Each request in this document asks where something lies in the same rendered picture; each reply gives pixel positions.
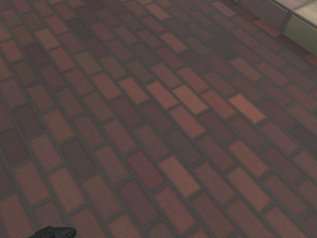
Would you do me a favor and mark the robot left hand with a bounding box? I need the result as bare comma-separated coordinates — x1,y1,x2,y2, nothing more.
29,226,76,238

